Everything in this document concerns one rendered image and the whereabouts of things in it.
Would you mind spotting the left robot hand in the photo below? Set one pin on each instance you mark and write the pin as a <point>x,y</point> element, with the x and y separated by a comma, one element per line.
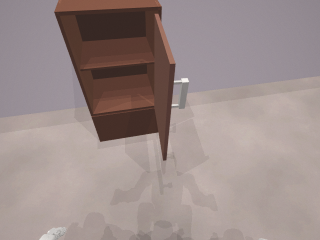
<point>54,233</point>

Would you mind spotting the cupboard door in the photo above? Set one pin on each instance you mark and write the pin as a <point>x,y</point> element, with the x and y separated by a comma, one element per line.
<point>164,74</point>

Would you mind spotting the handle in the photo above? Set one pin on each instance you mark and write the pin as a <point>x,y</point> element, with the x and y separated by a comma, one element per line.
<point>184,84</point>

